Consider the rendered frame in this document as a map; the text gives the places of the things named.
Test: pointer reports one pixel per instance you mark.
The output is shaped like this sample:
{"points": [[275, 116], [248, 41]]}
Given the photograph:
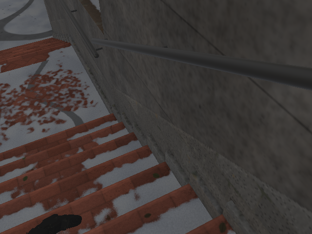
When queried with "stairs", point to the stairs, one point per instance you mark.
{"points": [[99, 171], [30, 48]]}

